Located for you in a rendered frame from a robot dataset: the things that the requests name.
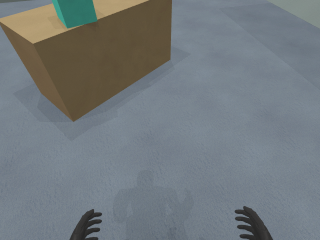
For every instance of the right robot hand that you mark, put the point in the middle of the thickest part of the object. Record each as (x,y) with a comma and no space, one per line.
(257,228)

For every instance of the pedestal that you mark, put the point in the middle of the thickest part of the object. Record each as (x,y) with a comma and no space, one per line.
(79,68)

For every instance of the carton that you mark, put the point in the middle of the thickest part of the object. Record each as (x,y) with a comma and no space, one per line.
(75,13)

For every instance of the left robot hand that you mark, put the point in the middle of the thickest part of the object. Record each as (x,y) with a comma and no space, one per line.
(81,231)

